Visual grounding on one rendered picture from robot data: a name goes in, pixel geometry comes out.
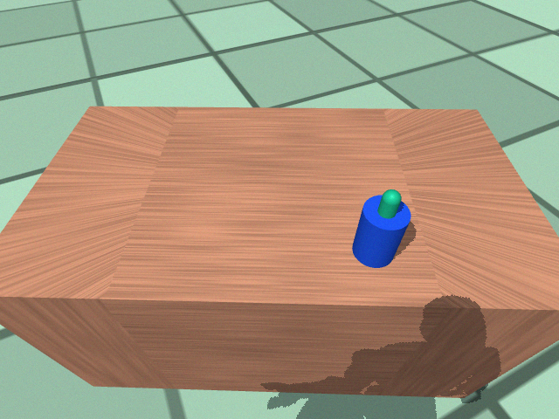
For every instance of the bottle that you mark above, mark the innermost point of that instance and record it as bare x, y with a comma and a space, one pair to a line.
381, 227

